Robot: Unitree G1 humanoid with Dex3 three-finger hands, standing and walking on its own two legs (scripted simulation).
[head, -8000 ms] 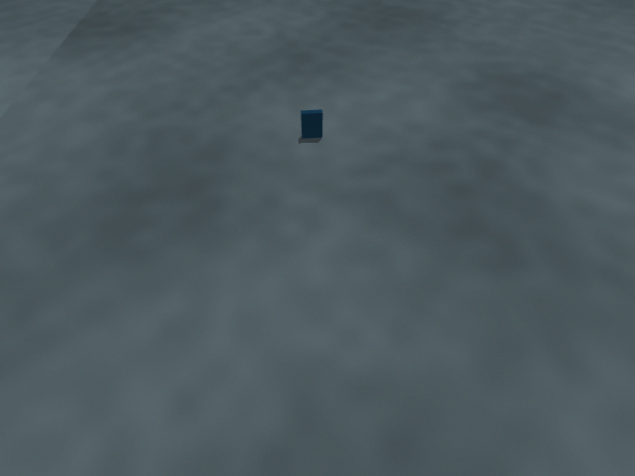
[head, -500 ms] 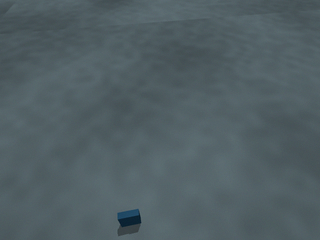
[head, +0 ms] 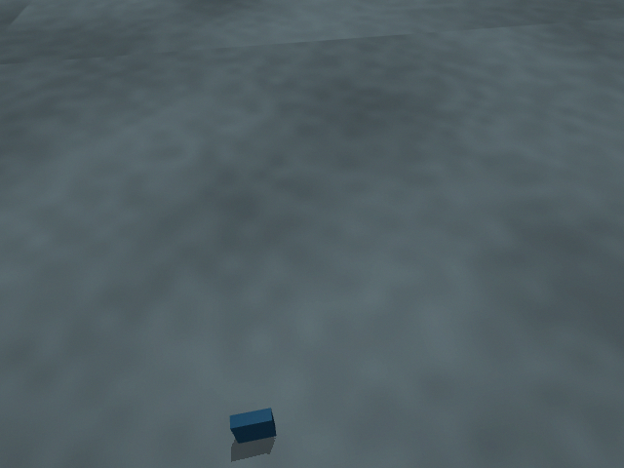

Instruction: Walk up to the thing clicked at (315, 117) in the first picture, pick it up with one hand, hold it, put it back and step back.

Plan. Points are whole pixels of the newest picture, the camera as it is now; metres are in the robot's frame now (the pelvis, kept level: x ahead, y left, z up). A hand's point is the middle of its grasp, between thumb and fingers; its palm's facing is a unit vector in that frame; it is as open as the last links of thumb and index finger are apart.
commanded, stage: stand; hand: left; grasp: from the side
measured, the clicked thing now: (254, 426) +0.38 +0.17 -0.71
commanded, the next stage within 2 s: go down in 0.34 s
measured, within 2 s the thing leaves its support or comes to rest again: neither
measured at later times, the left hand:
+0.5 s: hand out of the picture +0.09 +0.25 -0.15, palm faces +0.01 -0.94 -0.35, open 7.6 cm
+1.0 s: hand out of the picture +0.14 +0.27 -0.18, palm faces +0.06 -0.94 -0.33, open 16.4 cm
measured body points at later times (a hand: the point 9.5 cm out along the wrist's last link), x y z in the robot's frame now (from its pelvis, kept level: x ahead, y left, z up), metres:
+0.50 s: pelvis +0.00 +0.00 +0.00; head +0.01 +0.00 +0.45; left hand +0.09 +0.30 -0.13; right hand +0.08 -0.30 -0.13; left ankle -0.01 +0.13 -0.75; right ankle +0.00 -0.13 -0.75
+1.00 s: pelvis -0.01 +0.01 -0.05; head +0.05 +0.02 +0.40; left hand +0.13 +0.32 -0.16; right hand +0.11 -0.25 -0.15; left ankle -0.01 +0.13 -0.75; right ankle +0.00 -0.13 -0.75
